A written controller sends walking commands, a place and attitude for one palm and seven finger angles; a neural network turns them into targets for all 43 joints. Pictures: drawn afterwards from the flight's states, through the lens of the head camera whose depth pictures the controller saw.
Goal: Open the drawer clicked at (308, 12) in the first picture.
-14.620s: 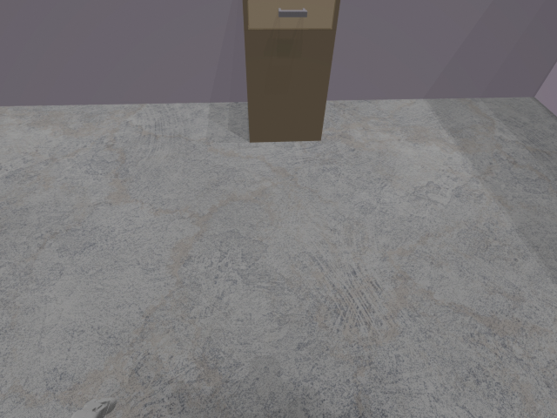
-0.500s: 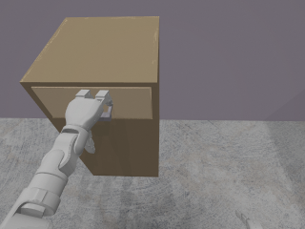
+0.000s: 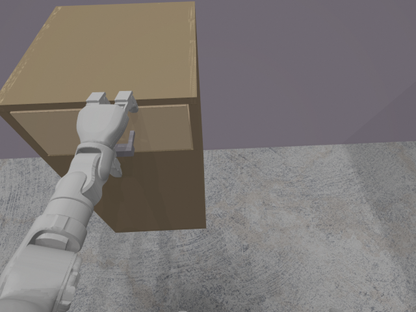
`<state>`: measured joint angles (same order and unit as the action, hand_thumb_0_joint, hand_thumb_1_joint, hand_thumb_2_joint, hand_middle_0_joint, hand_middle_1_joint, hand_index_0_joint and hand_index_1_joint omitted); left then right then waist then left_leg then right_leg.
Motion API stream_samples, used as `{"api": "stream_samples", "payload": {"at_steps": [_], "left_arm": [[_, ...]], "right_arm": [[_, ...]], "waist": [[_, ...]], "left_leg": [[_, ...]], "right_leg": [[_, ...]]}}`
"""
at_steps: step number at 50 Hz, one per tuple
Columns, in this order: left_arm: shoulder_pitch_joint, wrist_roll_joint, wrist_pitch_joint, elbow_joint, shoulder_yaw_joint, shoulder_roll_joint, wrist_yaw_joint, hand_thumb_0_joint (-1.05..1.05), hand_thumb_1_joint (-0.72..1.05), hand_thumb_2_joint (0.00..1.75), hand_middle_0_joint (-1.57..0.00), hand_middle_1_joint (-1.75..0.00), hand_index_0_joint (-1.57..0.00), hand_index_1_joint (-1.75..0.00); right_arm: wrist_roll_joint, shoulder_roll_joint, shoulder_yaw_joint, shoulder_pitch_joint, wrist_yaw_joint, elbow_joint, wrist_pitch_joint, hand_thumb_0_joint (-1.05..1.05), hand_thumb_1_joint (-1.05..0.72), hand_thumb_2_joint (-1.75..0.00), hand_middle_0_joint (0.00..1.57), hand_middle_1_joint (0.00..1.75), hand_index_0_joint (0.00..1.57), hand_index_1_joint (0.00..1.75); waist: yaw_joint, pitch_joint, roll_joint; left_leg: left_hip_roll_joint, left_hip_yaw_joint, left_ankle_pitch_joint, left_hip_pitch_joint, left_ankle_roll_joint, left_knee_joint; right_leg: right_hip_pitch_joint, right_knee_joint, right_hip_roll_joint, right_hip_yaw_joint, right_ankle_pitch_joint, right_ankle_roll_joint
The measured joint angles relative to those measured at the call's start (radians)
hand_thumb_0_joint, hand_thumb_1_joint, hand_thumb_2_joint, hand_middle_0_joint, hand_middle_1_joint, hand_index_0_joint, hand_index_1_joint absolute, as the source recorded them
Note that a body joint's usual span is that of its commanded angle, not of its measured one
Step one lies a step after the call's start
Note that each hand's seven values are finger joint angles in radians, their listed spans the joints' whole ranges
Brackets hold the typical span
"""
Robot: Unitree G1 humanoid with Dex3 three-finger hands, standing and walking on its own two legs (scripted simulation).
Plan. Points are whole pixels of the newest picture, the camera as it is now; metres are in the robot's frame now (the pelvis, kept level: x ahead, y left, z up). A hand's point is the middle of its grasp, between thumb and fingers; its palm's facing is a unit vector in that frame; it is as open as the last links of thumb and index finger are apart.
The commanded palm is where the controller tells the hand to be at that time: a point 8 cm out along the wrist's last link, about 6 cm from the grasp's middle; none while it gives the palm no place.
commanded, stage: move the hooked fingers above the handle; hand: left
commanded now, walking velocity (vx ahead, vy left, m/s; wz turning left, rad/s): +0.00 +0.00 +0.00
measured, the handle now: (107, 143) +0.49 +0.25 -0.01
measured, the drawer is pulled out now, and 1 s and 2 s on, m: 0.00 0.00 0.00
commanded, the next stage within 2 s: none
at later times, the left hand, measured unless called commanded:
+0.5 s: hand (109, 144) +0.44 +0.21 +0.05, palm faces +0.11 -0.08 -0.99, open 13.8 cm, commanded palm +0.42 +0.23 +0.11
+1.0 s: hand (108, 147) +0.44 +0.21 +0.05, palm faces +0.07 -0.09 -0.99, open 13.8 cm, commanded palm +0.41 +0.24 +0.11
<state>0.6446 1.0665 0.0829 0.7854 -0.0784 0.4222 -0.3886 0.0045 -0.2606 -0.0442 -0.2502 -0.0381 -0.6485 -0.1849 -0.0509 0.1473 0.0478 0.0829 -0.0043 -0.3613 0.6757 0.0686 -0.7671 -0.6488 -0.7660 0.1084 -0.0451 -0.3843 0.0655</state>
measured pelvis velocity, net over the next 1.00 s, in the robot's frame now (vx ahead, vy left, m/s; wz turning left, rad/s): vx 0.00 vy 0.02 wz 0.02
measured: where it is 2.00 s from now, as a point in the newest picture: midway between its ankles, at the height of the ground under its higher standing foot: outside the picture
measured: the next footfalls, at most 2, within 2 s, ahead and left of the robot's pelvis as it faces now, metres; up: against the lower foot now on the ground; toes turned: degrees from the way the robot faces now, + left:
none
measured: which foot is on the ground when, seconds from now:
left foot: down 0.00-1.00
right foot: down 0.00-1.00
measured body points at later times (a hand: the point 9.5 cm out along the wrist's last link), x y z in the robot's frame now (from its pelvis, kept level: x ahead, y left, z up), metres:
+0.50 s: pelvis -0.01 +0.01 +0.00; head +0.06 +0.01 +0.44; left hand +0.43 +0.21 +0.11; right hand +0.08 -0.27 -0.13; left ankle +0.00 +0.08 -0.71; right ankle -0.02 -0.08 -0.71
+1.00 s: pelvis +0.00 +0.02 +0.00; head +0.07 +0.02 +0.45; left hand +0.43 +0.22 +0.10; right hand +0.07 -0.25 -0.13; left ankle +0.00 +0.08 -0.71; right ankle -0.02 -0.08 -0.71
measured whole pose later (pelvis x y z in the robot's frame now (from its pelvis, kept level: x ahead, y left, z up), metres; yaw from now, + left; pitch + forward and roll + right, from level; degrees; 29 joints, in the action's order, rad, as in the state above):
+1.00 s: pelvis +0.00 +0.02 +0.00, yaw +1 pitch +15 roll -2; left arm 0.62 1.07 0.17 0.77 -0.10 0.42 -0.34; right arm 0.00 -0.26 -0.05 -0.30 -0.04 -0.66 -0.17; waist -0.05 0.14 0.04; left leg 0.10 -0.02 -0.36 0.68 0.09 -0.78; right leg -0.63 -0.75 0.09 -0.03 -0.38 0.04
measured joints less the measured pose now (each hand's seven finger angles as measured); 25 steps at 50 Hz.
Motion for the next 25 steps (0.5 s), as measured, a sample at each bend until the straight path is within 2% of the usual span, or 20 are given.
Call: {"api": "stream_samples", "payload": {"at_steps": [2, 4, 7, 9, 12, 15, 17, 19, 21, 23, 25], "left_arm": [[0.010, -0.001, -0.047, 0.026, -0.017, -0.019, -0.021, 0.00, -0.49, 0.30, -0.38, -1.27, -0.32, -1.22], [0.016, -0.010, -0.092, 0.048, -0.024, -0.038, -0.005, 0.00, -0.49, 0.30, -0.38, -1.27, -0.32, -1.25], [0.022, -0.025, -0.173, 0.128, -0.010, -0.031, 0.065, 0.00, -0.49, 0.30, -0.36, -1.26, -0.32, -1.26], [0.014, -0.034, -0.198, 0.175, 0.003, -0.001, 0.115, 0.00, -0.49, 0.30, -0.35, -1.24, -0.31, -1.25], [-0.014, -0.045, -0.159, 0.178, 0.010, 0.051, 0.187, 0.00, -0.49, 0.30, -0.33, -1.23, -0.31, -1.23], [-0.057, -0.053, -0.054, 0.097, -0.001, 0.082, 0.228, 0.00, -0.49, 0.30, -0.33, -1.22, -0.32, -1.22], [-0.073, -0.050, 0.026, 0.028, -0.025, 0.080, 0.224, 0.00, -0.49, 0.30, -0.33, -1.21, -0.32, -1.22], [-0.076, -0.038, 0.092, -0.025, -0.045, 0.065, 0.188, 0.00, -0.49, 0.30, -0.32, -1.21, -0.32, -1.21], [-0.057, -0.026, 0.123, -0.041, -0.059, 0.040, 0.131, 0.00, -0.49, 0.30, -0.32, -1.21, -0.32, -1.21], [-0.020, -0.016, 0.113, -0.014, -0.053, 0.015, 0.064, 0.00, -0.49, 0.30, -0.32, -1.21, -0.32, -1.21], [0.023, -0.009, 0.058, 0.037, -0.027, 0.001, 0.005, 0.00, -0.49, 0.30, -0.32, -1.20, -0.32, -1.21]], "right_arm": [[0.007, 0.001, 0.007, -0.009, 0.007, -0.004, -0.019, 0.01, -0.90, -0.90, 0.20, 0.30, 0.19, 0.30], [0.018, 0.007, 0.019, -0.017, 0.009, -0.009, -0.042, 0.01, -0.90, -0.90, 0.20, 0.30, 0.20, 0.30], [0.034, 0.023, 0.043, -0.021, -0.001, -0.005, -0.068, 0.01, -0.90, -0.90, 0.20, 0.30, 0.20, 0.30], [0.044, 0.032, 0.054, -0.027, -0.012, 0.011, -0.068, 0.01, -0.90, -0.90, 0.20, 0.30, 0.20, 0.30], [0.046, 0.035, 0.054, -0.045, -0.029, 0.041, -0.046, 0.01, -0.90, -0.90, 0.20, 0.30, 0.20, 0.30], [0.034, 0.024, 0.031, -0.066, -0.042, 0.049, -0.015, 0.01, -0.90, -0.90, 0.20, 0.30, 0.20, 0.30], [0.023, 0.011, 0.007, -0.078, -0.044, 0.036, 0.005, 0.01, -0.90, -0.90, 0.20, 0.30, 0.20, 0.30], [0.014, -0.005, -0.014, -0.078, -0.040, 0.015, 0.020, 0.01, -0.90, -0.90, 0.20, 0.30, 0.20, 0.30], [0.009, -0.019, -0.026, -0.068, -0.029, -0.009, 0.029, 0.01, -0.90, -0.90, 0.20, 0.30, 0.20, 0.30], [0.006, -0.025, -0.026, -0.047, -0.015, -0.027, 0.033, 0.01, -0.90, -0.90, 0.20, 0.30, 0.20, 0.30], [0.003, -0.023, -0.016, -0.022, -0.002, -0.032, 0.028, 0.01, -0.90, -0.90, 0.20, 0.30, 0.20, 0.30]], "waist": [[0.008, 0.009, 0.008], [0.014, 0.015, 0.010], [0.002, 0.019, 0.003], [-0.013, 0.012, -0.004], [-0.023, -0.013, -0.015], [-0.012, -0.033, -0.022], [0.001, -0.036, -0.021], [0.011, -0.031, -0.016], [0.013, -0.020, -0.009], [0.007, -0.009, -0.006], [-0.005, 0.000, -0.006]], "left_leg": [[-0.003, 0.009, 0.006, -0.005, 0.002, 0.013], [-0.005, 0.016, 0.015, -0.026, 0.002, 0.037], [-0.010, 0.024, 0.030, -0.070, 0.000, 0.077], [-0.013, 0.023, 0.038, -0.093, -0.002, 0.095], [-0.017, 0.009, 0.046, -0.103, -0.004, 0.102], [-0.015, -0.010, 0.045, -0.092, -0.005, 0.089], [-0.009, -0.025, 0.040, -0.073, -0.003, 0.069], [-0.001, -0.035, 0.029, -0.047, -0.001, 0.040], [0.008, -0.042, 0.017, -0.017, 0.003, 0.008], [0.014, -0.040, 0.006, 0.012, 0.007, -0.018], [0.015, -0.030, 0.000, 0.035, 0.010, -0.033]], "right_leg": [[0.001, 0.010, 0.002, -0.010, 0.007, -0.003], [0.019, 0.029, 0.003, -0.019, 0.018, -0.005], [0.058, 0.063, 0.006, -0.032, 0.034, -0.005], [0.080, 0.084, 0.009, -0.033, 0.045, -0.002], [0.100, 0.106, 0.012, -0.020, 0.056, 0.003], [0.101, 0.112, 0.011, -0.001, 0.059, 0.004], [0.091, 0.102, 0.006, 0.016, 0.052, 0.002], [0.071, 0.078, 0.000, 0.030, 0.038, -0.001], [0.043, 0.047, -0.008, 0.040, 0.021, -0.005], [0.013, 0.015, -0.013, 0.042, 0.005, -0.009], [-0.014, -0.007, -0.014, 0.035, -0.003, -0.013]]}}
